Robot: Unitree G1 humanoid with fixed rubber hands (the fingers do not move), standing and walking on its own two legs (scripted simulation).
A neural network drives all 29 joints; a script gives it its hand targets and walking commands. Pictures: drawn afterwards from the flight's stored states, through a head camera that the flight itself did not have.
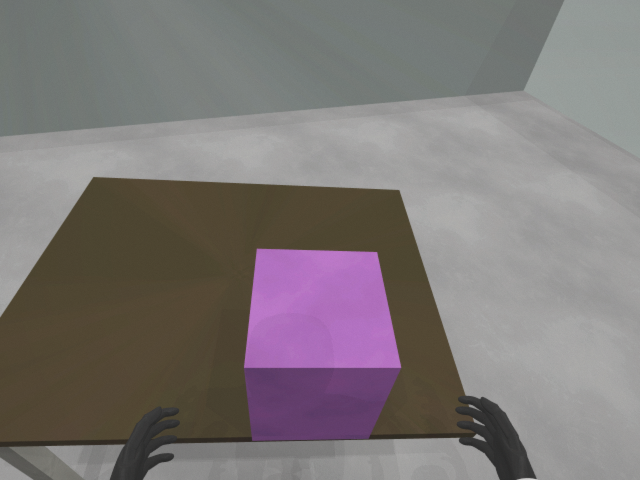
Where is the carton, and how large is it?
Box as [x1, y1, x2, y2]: [244, 249, 400, 440]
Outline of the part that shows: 257,249 244,363 252,440 368,438 400,369 398,354 376,252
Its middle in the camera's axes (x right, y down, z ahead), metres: -0.01 +0.17 +0.65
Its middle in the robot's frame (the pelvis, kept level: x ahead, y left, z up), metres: +0.38 +0.01 -0.10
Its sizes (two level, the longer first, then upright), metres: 0.210 0.200 0.250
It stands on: a table, 0.56 m high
